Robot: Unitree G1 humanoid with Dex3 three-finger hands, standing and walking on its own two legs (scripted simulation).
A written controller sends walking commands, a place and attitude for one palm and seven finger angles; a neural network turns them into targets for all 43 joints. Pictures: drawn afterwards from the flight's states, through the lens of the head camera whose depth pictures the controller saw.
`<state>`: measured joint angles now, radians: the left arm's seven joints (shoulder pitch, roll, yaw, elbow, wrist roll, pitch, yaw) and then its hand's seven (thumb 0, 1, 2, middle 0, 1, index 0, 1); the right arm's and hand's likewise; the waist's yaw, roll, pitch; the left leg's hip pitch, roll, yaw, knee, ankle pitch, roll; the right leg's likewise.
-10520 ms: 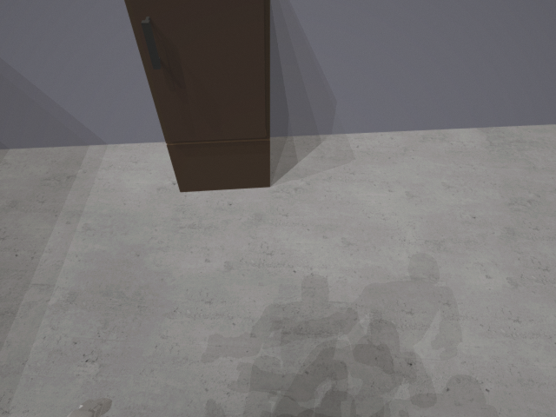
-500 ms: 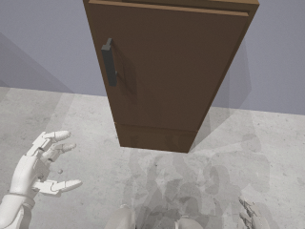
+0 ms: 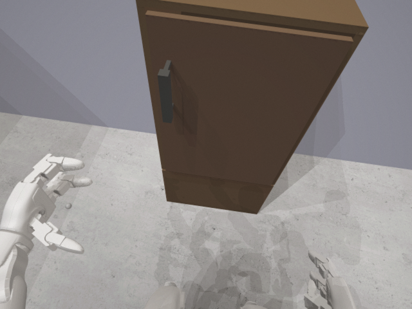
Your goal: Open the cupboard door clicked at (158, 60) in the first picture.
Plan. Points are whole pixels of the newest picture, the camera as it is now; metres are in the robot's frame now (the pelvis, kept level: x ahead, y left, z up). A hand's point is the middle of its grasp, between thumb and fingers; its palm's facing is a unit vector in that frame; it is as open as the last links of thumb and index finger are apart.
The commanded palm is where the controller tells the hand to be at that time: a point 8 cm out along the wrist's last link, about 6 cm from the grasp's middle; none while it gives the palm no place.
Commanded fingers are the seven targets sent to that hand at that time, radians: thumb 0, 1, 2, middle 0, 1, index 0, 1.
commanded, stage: raise the hand with hooked fingers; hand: left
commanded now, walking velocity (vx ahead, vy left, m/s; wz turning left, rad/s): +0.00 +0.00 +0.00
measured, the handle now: (168, 92) +0.58 +0.14 +0.05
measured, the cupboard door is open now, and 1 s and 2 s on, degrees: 0 0 0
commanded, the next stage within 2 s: move the hooked fingers beside the handle in 0.62 s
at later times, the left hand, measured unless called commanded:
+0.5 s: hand (71, 194) +0.29 +0.26 +0.06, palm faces -0.05 -1.00 -0.03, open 14.0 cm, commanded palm +0.26 +0.31 +0.07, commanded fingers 0.00 -0.50 0.30 -0.30 -1.20 -0.30 -1.20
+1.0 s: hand (87, 178) +0.32 +0.25 +0.06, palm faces -0.07 -1.00 -0.02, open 14.0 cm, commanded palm +0.31 +0.29 +0.07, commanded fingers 0.00 -0.50 0.30 -0.30 -1.20 -0.30 -1.20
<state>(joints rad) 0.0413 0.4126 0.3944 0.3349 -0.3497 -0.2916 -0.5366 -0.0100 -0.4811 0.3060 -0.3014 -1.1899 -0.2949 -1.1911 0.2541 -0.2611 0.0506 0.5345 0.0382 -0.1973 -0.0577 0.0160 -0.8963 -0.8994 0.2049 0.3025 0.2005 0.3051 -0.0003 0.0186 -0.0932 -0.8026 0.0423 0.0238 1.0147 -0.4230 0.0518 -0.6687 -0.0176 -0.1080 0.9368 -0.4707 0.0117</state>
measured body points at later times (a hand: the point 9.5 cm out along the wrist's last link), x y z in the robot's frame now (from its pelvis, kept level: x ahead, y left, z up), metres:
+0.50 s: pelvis +0.00 -0.01 +0.00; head +0.06 +0.01 +0.45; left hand +0.28 +0.32 +0.07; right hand +0.14 -0.26 -0.07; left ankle +0.04 +0.08 -0.68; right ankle +0.00 -0.14 -0.68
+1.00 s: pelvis +0.00 -0.02 +0.00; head +0.06 +0.00 +0.44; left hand +0.32 +0.30 +0.07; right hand +0.14 -0.28 -0.08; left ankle +0.04 +0.08 -0.68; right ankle +0.00 -0.14 -0.68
